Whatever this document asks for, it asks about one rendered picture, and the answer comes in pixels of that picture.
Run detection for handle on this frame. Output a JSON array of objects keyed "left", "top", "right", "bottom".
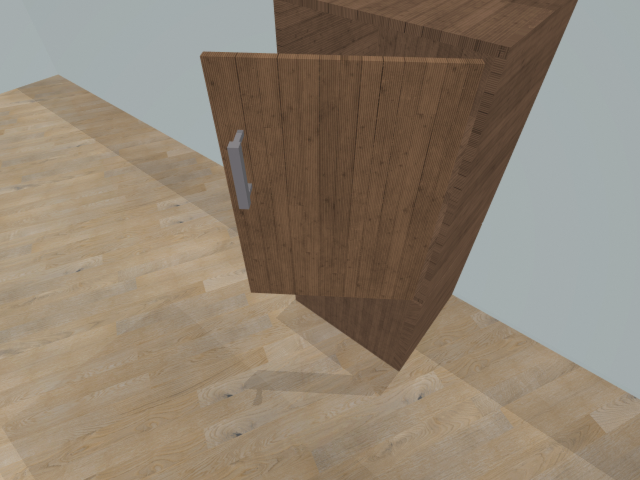
[{"left": 227, "top": 130, "right": 252, "bottom": 209}]

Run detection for cupboard door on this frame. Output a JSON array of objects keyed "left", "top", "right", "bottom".
[{"left": 200, "top": 51, "right": 485, "bottom": 300}]

